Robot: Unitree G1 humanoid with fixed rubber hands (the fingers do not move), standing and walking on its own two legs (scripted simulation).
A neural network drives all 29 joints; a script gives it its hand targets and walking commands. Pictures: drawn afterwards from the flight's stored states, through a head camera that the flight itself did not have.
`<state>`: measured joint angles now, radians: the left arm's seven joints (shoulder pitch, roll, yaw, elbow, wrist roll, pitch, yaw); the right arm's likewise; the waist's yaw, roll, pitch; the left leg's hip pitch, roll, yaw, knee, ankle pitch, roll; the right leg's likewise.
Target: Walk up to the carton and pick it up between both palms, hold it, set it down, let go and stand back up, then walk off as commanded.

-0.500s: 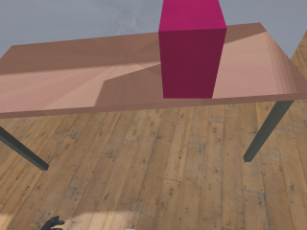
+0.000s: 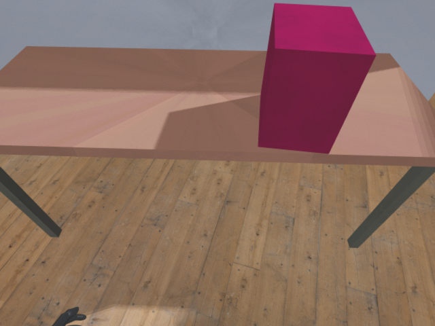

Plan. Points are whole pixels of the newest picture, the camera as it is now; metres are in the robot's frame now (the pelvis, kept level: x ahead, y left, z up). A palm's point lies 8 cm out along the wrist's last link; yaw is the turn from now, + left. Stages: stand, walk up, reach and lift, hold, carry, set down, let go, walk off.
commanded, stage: walk up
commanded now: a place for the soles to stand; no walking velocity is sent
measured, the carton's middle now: (302, 80) +0.72 -0.16 +0.07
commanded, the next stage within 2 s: none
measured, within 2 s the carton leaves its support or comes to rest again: neither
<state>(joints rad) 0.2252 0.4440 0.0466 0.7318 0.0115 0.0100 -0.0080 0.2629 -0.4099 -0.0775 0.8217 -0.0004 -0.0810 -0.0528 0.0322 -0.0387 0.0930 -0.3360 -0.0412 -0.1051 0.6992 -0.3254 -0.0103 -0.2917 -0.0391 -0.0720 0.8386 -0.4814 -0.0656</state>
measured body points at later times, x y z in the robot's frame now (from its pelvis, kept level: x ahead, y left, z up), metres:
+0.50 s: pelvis -0.03 -0.04 +0.01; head +0.00 -0.06 +0.46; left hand +0.07 +0.29 -0.07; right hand +0.06 -0.37 -0.10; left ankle -0.04 +0.13 -0.67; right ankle -0.01 -0.11 -0.71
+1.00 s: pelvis -0.02 -0.03 +0.00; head +0.02 -0.02 +0.45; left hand +0.07 +0.31 -0.10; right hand +0.11 -0.35 -0.10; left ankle +0.02 +0.12 -0.71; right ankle -0.02 -0.11 -0.71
